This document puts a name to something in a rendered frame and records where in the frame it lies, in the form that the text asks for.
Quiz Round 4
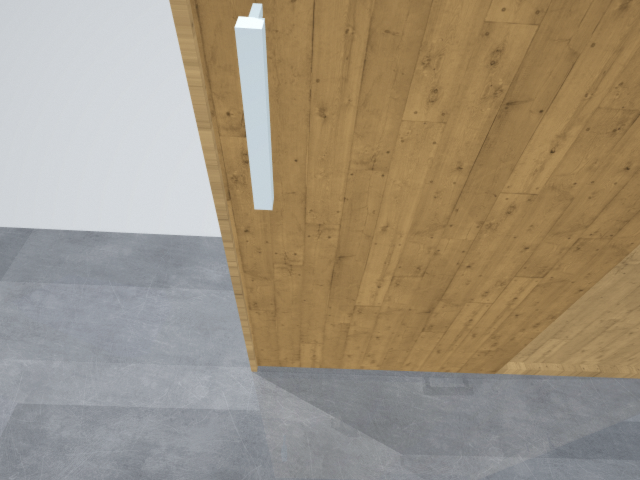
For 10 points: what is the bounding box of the handle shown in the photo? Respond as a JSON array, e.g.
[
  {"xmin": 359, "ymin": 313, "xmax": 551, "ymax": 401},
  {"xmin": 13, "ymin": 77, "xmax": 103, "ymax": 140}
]
[{"xmin": 234, "ymin": 3, "xmax": 274, "ymax": 210}]

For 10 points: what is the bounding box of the wardrobe door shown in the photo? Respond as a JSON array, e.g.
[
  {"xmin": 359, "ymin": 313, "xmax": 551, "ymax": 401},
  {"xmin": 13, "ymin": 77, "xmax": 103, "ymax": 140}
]
[
  {"xmin": 190, "ymin": 0, "xmax": 640, "ymax": 374},
  {"xmin": 509, "ymin": 245, "xmax": 640, "ymax": 367}
]

